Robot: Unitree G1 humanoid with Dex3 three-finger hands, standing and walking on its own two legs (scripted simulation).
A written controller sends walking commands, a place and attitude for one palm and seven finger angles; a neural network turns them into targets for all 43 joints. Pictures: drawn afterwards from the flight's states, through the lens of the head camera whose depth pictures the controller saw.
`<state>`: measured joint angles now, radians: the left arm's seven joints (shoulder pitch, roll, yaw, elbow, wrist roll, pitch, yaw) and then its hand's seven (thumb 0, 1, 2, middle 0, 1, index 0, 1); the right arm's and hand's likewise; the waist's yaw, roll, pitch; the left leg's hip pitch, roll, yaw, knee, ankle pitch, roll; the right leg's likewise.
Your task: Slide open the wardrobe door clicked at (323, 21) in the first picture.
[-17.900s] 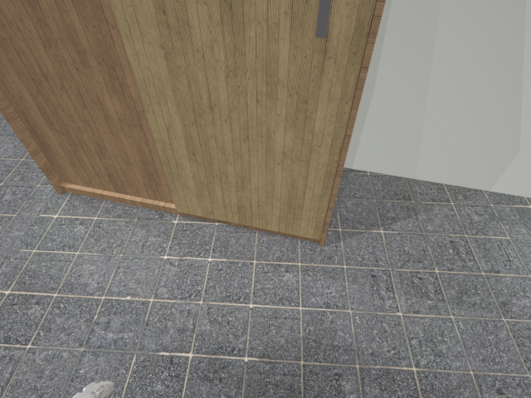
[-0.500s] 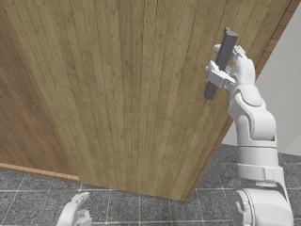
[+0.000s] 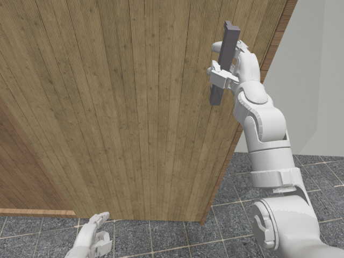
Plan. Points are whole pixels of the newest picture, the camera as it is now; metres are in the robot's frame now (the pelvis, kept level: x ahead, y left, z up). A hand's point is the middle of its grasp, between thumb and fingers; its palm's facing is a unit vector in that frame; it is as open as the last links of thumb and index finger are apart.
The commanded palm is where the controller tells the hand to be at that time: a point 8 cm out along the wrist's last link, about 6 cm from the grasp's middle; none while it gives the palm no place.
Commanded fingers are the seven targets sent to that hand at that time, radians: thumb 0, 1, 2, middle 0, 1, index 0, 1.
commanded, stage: tug the door sideways, standing still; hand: right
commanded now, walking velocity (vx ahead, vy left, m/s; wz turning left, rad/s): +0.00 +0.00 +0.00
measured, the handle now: (220, 65) +0.47 -0.09 +0.25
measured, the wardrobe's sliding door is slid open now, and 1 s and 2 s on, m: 0.00 0.00 0.09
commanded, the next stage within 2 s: step sideways, sliding the door along in 0.44 s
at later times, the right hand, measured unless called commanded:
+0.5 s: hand (214, 74) +0.41 -0.06 +0.26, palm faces +0.03 +1.00 -0.07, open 6.2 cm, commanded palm +0.39 -0.06 +0.26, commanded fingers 0.00 -0.90 -0.90 0.45 1.40 0.45 1.40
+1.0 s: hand (211, 76) +0.43 -0.06 +0.25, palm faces +0.09 +0.99 -0.05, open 6.3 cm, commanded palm +0.41 -0.04 +0.25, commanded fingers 0.00 -0.90 -0.90 0.45 1.40 0.45 1.40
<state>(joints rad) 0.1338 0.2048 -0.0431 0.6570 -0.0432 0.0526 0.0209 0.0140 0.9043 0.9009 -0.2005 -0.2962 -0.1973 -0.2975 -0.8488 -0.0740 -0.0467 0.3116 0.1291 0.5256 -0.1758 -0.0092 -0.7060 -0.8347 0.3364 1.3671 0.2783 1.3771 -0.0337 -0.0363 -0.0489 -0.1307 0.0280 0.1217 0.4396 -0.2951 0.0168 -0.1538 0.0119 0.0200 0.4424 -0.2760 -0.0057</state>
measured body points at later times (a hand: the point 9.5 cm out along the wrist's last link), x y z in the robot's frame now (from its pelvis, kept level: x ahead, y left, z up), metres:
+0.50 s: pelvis -0.03 -0.01 +0.00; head -0.04 +0.00 +0.45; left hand +0.09 +0.21 -0.12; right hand +0.40 -0.11 +0.27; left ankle -0.04 +0.10 -0.74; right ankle -0.03 -0.12 -0.74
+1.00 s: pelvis -0.01 +0.06 -0.01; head +0.08 +0.06 +0.43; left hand +0.15 +0.28 -0.14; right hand +0.42 -0.11 +0.25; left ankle -0.04 +0.12 -0.74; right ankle -0.03 -0.07 -0.71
